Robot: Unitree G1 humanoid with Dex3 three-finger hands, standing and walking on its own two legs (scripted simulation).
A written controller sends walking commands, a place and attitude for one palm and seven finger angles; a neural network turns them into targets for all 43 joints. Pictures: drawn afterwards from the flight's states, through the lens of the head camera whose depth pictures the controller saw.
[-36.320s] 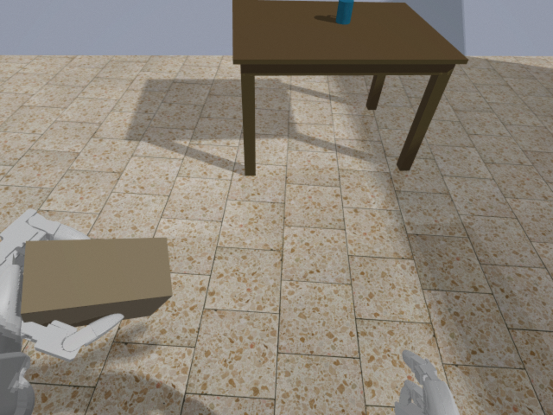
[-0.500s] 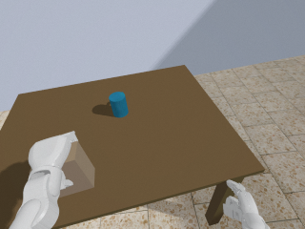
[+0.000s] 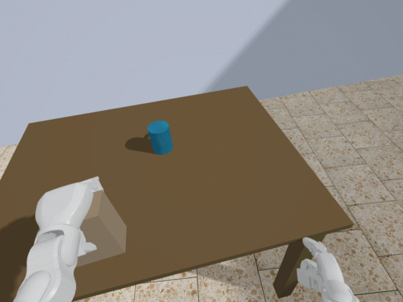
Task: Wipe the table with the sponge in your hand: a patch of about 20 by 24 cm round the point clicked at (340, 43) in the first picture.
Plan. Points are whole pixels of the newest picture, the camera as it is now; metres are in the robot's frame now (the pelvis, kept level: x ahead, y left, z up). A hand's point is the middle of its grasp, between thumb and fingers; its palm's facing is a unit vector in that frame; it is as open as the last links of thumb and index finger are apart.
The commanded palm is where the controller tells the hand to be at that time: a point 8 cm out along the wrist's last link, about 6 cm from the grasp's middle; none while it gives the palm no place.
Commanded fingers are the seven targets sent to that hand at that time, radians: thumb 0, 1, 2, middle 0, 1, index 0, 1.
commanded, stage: bring the sponge back beside the body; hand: left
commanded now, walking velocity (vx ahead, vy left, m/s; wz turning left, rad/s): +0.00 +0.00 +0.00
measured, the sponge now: (92, 235) +0.21 +0.27 +0.03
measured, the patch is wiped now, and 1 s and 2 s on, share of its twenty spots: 1.00 1.00 1.00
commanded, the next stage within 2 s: step back with the hand held close in 1.18 s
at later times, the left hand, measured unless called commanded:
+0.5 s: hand (77, 227) +0.19 +0.27 +0.09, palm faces +0.04 -0.11 -0.99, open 10.7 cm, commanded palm +0.16 +0.27 +0.17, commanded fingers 0.00 0.10 1.30 -1.20 -1.60 -1.20 -1.60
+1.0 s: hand (65, 232) +0.18 +0.28 +0.10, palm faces +0.05 -0.11 -0.99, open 10.7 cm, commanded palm +0.15 +0.27 +0.18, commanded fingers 0.00 0.10 1.30 -1.20 -1.60 -1.20 -1.60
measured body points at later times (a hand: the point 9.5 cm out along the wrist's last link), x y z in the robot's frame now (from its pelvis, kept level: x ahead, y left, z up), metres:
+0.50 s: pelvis -0.01 -0.01 +0.00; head -0.04 -0.05 +0.45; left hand +0.19 +0.27 +0.15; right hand +0.24 -0.21 -0.08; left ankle +0.02 +0.12 -0.74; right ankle +0.00 -0.12 -0.74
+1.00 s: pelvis -0.01 -0.01 +0.00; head -0.04 -0.04 +0.44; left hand +0.17 +0.28 +0.16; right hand +0.24 -0.20 -0.08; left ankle +0.02 +0.12 -0.74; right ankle +0.00 -0.12 -0.74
